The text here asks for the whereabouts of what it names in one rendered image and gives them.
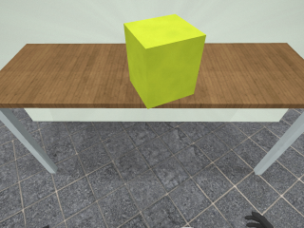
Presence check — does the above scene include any table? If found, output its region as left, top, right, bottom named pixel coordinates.
left=0, top=43, right=304, bottom=175

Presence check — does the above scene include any carton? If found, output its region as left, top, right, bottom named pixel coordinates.
left=123, top=13, right=206, bottom=109

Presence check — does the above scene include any robot right hand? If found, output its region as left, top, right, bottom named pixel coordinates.
left=244, top=211, right=274, bottom=228

